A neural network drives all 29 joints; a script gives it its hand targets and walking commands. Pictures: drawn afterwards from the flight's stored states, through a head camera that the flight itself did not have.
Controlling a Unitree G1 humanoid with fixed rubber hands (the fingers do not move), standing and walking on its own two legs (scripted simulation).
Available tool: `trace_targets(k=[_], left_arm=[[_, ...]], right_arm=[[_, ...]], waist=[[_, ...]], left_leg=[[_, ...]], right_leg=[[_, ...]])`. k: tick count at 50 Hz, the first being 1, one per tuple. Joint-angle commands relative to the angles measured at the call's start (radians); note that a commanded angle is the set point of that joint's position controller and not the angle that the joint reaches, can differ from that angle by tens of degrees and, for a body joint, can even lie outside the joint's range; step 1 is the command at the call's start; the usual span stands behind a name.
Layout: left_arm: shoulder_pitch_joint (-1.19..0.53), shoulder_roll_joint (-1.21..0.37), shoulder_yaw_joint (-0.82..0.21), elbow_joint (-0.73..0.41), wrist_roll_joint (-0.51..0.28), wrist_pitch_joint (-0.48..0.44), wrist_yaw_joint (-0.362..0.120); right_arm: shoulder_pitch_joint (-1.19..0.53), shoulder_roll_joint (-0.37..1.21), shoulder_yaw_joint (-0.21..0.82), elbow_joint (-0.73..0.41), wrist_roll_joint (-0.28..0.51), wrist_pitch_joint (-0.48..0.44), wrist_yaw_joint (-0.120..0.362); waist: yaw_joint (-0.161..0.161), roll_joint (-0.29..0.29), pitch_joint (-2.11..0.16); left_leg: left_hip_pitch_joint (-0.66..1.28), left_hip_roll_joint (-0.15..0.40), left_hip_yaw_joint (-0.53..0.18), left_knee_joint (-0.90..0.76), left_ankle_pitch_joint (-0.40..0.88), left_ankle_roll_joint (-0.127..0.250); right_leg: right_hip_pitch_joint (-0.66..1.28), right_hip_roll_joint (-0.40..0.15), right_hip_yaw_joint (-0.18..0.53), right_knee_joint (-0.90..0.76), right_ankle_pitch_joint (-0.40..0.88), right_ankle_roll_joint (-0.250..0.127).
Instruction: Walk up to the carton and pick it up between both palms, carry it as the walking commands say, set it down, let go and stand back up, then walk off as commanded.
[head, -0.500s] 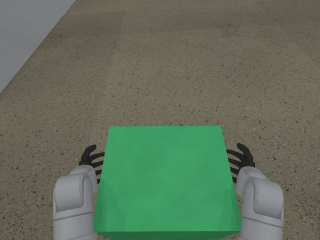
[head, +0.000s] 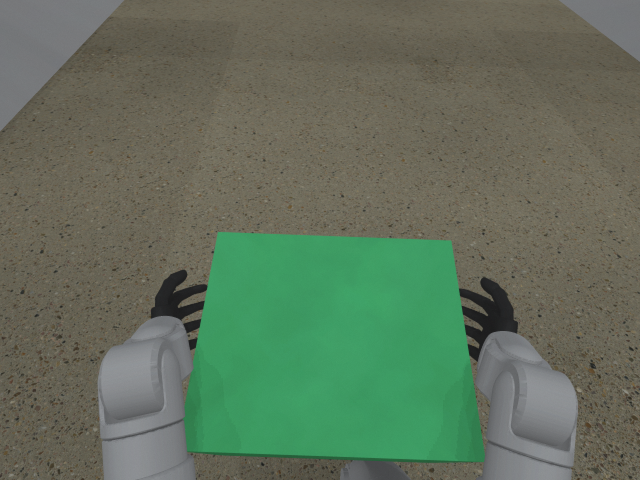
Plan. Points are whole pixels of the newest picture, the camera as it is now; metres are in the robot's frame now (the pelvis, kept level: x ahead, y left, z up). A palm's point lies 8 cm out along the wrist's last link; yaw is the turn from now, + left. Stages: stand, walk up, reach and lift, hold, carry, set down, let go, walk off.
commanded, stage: carry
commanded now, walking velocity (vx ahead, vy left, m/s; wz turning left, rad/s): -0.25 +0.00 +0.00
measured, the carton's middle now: (329, 354) +0.28 +0.00 -0.01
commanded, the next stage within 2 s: none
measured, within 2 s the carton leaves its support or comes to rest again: neither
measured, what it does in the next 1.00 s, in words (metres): walks backwards: right foot, then left foot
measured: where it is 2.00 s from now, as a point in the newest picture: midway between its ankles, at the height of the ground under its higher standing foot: outside the picture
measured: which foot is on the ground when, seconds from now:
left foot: down 0.00-0.10, up 0.12-0.36, down 0.38-0.94, up 0.96-1.00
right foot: up 0.00-0.06, down 0.08-0.40, up 0.42-0.90, down 0.92-1.00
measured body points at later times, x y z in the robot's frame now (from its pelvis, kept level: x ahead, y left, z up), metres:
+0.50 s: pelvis -0.16 +0.06 -0.01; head -0.15 +0.11 +0.44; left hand +0.11 +0.26 +0.03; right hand +0.11 -0.11 +0.06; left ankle -0.13 +0.12 -0.72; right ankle -0.09 -0.09 -0.67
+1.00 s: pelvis -0.38 +0.08 -0.01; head -0.34 +0.10 +0.44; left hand -0.11 +0.28 +0.04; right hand -0.10 -0.09 +0.04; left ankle -0.21 +0.15 -0.69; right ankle -0.36 -0.06 -0.72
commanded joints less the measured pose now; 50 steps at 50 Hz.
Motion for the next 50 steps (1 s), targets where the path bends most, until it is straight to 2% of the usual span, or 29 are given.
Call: trace_targets(k=[1, 2, 3, 4, 6, 7, 8, 10, 14, 16, 17, 18, 19, 20, 23, 27, 30, 35, 38, 39, 41, 42, 43, 44, 45, 46, 48, 49, 50], left_arm=[[-0.698, -0.783, -0.79, -0.069, -0.422, -0.031, -0.374], [-0.709, -0.777, -0.798, -0.075, -0.434, -0.029, -0.376], [-0.749, -0.729, -0.799, -0.097, -0.439, -0.038, -0.378], [-0.666, -0.766, -0.802, -0.034, -0.433, -0.038, -0.38], [-0.659, -0.765, -0.796, -0.081, -0.44, -0.06, -0.379], [-0.729, -0.774, -0.819, -0.139, -0.465, -0.067, -0.385], [-0.728, -0.786, -0.828, -0.158, -0.474, -0.072, -0.384], [-0.852, -0.807, -0.843, -0.241, -0.505, -0.08, -0.383], [-0.706, -0.796, -0.794, -0.081, -0.442, -0.053, -0.376], [-0.755, -0.773, -0.826, -0.15, -0.431, -0.058, -0.365], [-0.778, -0.785, -0.841, -0.168, -0.444, -0.05, -0.357], [-0.758, -0.796, -0.829, -0.158, -0.437, -0.052, -0.353], [-0.729, -0.802, -0.828, -0.147, -0.441, -0.058, -0.356], [-0.766, -0.839, -0.857, -0.177, -0.46, -0.066, -0.355], [-0.851, -0.867, -0.88, -0.248, -0.497, -0.077, -0.352], [-0.792, -0.862, -0.885, -0.182, -0.484, -0.041, -0.332], [-0.77, -0.853, -0.882, -0.146, -0.482, -0.024, -0.327], [-0.786, -0.86, -0.897, -0.183, -0.488, -0.033, -0.319], [-0.774, -0.872, -0.913, -0.203, -0.501, -0.034, -0.322], [-0.762, -0.862, -0.922, -0.231, -0.507, -0.039, -0.324], [-0.775, -0.858, -0.918, -0.251, -0.509, -0.034, -0.325], [-0.741, -0.859, -0.894, -0.204, -0.496, -0.021, -0.331], [-0.723, -0.858, -0.886, -0.201, -0.481, -0.022, -0.333], [-0.674, -0.848, -0.875, -0.173, -0.494, -0.022, -0.34], [-0.708, -0.856, -0.865, -0.178, -0.502, -0.032, -0.345], [-0.679, -0.855, -0.852, -0.162, -0.465, -0.036, -0.341], [-0.715, -0.805, -0.854, -0.184, -0.461, -0.048, -0.345], [-0.71, -0.825, -0.872, -0.223, -0.486, -0.052, -0.353], [-0.715, -0.854, -0.889, -0.223, -0.495, -0.04, -0.355]], right_arm=[[-0.667, 0.809, 0.812, -0.024, 0.417, 0.062, 0.345], [-0.647, 0.807, 0.802, -0.005, 0.403, 0.065, 0.341], [-0.612, 0.805, 0.791, 0.025, 0.401, 0.057, 0.338], [-0.606, 0.826, 0.773, 0.03, 0.4, 0.055, 0.334], [-0.511, 0.87, 0.776, 0.082, 0.409, 0.042, 0.335], [-0.597, 0.882, 0.779, 0.041, 0.428, 0.031, 0.337], [-0.558, 0.894, 0.783, 0.03, 0.416, 0.026, 0.331], [-0.624, 0.916, 0.792, 0.006, 0.434, 0.025, 0.336], [-0.641, 0.861, 0.779, -0.014, 0.428, 0.04, 0.335], [-0.655, 0.863, 0.792, -0.036, 0.452, 0.035, 0.345], [-0.62, 0.867, 0.762, -0.007, 0.432, 0.035, 0.346], [-0.565, 0.849, 0.756, 0.006, 0.418, 0.033, 0.348], [-0.558, 0.84, 0.745, -0.03, 0.418, 0.027, 0.352], [-0.577, 0.876, 0.762, -0.024, 0.432, 0.028, 0.359], [-0.631, 0.881, 0.744, -0.07, 0.443, 0.02, 0.365], [-0.634, 0.802, 0.702, -0.095, 0.439, 0.033, 0.362], [-0.576, 0.804, 0.673, -0.035, 0.406, 0.049, 0.355], [-0.558, 0.817, 0.673, -0.037, 0.397, 0.045, 0.36], [-0.6, 0.803, 0.673, -0.116, 0.401, 0.034, 0.35], [-0.551, 0.807, 0.677, -0.106, 0.387, 0.036, 0.349], [-0.665, 0.83, 0.702, -0.155, 0.417, 0.038, 0.347], [-0.612, 0.83, 0.71, -0.115, 0.398, 0.046, 0.346], [-0.602, 0.825, 0.728, -0.104, 0.389, 0.047, 0.351], [-0.58, 0.824, 0.716, -0.067, 0.384, 0.042, 0.341], [-0.612, 0.808, 0.743, -0.117, 0.405, 0.041, 0.345], [-0.672, 0.814, 0.754, -0.163, 0.418, 0.028, 0.351], [-0.679, 0.843, 0.808, -0.185, 0.436, 0.017, 0.347], [-0.666, 0.858, 0.803, -0.226, 0.437, 0.008, 0.336], [-0.682, 0.856, 0.793, -0.226, 0.439, 0.013, 0.336]], waist=[[0.045, 0.103, -0.318], [0.041, 0.049, -0.39], [0.03, -0.152, -0.416], [0.032, -0.207, -0.441], [0.035, -0.133, -0.542], [0.037, -0.055, -0.504], [0.031, -0.128, -0.509], [0.028, -0.096, -0.458], [0.018, -0.2, -0.442], [0.0, -0.061, -0.492], [-0.013, 0.21, -0.491], [-0.003, 0.415, -0.471], [-0.001, 0.277, -0.432], [0.006, 0.223, -0.426], [0.007, 0.176, -0.372], [0.01, 0.24, -0.408], [0.008, 0.269, -0.462], [0.011, 0.239, -0.545], [0.021, 0.315, -0.569], [0.025, 0.313, -0.581], [0.047, 0.433, -0.561], [0.051, 0.384, -0.52], [0.076, 0.394, -0.558], [0.102, 0.144, -0.568], [0.071, -0.435, -0.602], [0.029, -0.338, -0.459], [-0.009, -0.216, -0.431], [-0.019, -0.123, -0.468], [-0.011, 0.015, -0.479]], left_leg=[[-0.131, 0.204, -0.097, 0.001, 0.283, 0.079], [-0.128, 0.174, -0.082, 0.082, 0.258, 0.053], [-0.213, 0.112, -0.067, 0.207, -0.026, 0.014], [-0.278, 0.027, -0.038, 0.316, -0.269, -0.009], [-0.284, 0.03, -0.079, 0.415, -0.297, -0.005], [-0.279, 0.02, -0.072, 0.466, -0.268, -0.019], [-0.251, 0.037, -0.069, 0.494, -0.225, -0.015], [-0.201, 0.009, -0.051, 0.471, -0.186, -0.018], [-0.08, 0.022, -0.011, 0.185, -0.147, -0.007], [0.101, 0.043, -0.069, -0.17, -0.022, 0.027], [0.143, 0.209, -0.306, -0.351, 0.15, 0.074], [0.141, 0.447, -0.534, -0.283, 0.654, 0.159], [0.05, 0.483, -0.445, -0.232, 0.751, 0.219], [0.036, 0.442, -0.352, -0.22, 0.768, 0.211], [-0.003, 0.312, -0.22, -0.242, 0.557, 0.143], [0.159, 0.285, -0.293, -0.279, 0.427, -0.009], [0.201, 0.282, -0.283, -0.311, 0.216, 0.003], [0.251, 0.272, -0.238, -0.292, 0.303, 0.003], [0.159, 0.262, -0.238, -0.439, 0.021, -0.12], [0.083, 0.249, -0.184, -0.472, -0.083, -0.117], [-0.025, 0.163, -0.085, -0.642, -0.191, -0.313], [-0.101, 0.147, -0.027, -0.634, -0.229, -0.32], [-0.25, 0.1, 0.024, -0.623, -0.268, -0.441], [-0.189, -0.017, 0.129, -0.257, -0.333, -0.459], [-0.161, -0.05, 0.041, 0.4, -0.394, -0.256], [-0.272, 0.016, -0.064, 0.589, -0.246, -0.139], [-0.159, 0.049, -0.169, 0.782, -0.112, -0.1], [-0.045, 0.06, -0.149, 0.622, -0.007, -0.09], [-0.036, 0.024, -0.085, 0.421, -0.012, -0.071]], right_leg=[[0.201, -0.088, 0.061, -0.433, 0.061, 0.005], [0.274, -0.171, 0.197, -0.49, 0.322, -0.028], [0.308, -0.358, 0.446, -0.553, 0.576, -0.089], [0.385, -0.459, 0.537, -0.538, 0.829, -0.154], [0.475, -0.422, 0.399, -0.458, 0.94, -0.186], [0.398, -0.387, 0.373, -0.49, 0.774, -0.17], [0.355, -0.362, 0.31, -0.515, 0.674, -0.151], [0.27, -0.326, 0.3, -0.569, 0.498, -0.149], [0.2, -0.298, 0.244, -0.6, 0.227, -0.099], [0.133, -0.205, 0.143, -0.473, 0.035, -0.037], [0.056, -0.071, 0.037, -0.273, -0.039, 0.014], [-0.113, 0.07, -0.021, 0.025, -0.293, 0.062], [-0.095, 0.05, 0.069, 0.233, -0.322, 0.046], [-0.083, 0.022, 0.076, 0.307, -0.28, 0.032], [-0.097, -0.001, 0.047, 0.392, -0.149, 0.053], [-0.184, 0.014, 0.063, 0.291, -0.15, 0.073], [-0.111, 0.015, 0.012, 0.201, -0.156, 0.074], [-0.082, -0.02, -0.012, 0.119, -0.152, 0.073], [0.058, 0.013, -0.076, 0.002, -0.173, 0.053], [0.131, 0.012, -0.12, -0.048, -0.175, 0.039], [0.36, 0.097, -0.258, -0.192, -0.262, 0.026], [0.426, 0.088, -0.286, -0.283, -0.257, 0.008], [0.618, 0.069, -0.285, -0.348, -0.278, -0.034], [0.586, -0.025, -0.16, -0.644, -0.311, -0.096], [0.267, -0.406, 0.451, -0.716, -0.469, -0.18], [0.039, -0.599, 0.594, -0.802, -0.515, -0.235], [-0.132, -0.472, 0.34, -0.74, -0.324, -0.129], [-0.093, -0.319, 0.136, -0.63, -0.136, -0.026], [-0.023, -0.247, 0.086, -0.569, -0.048, 0.003]])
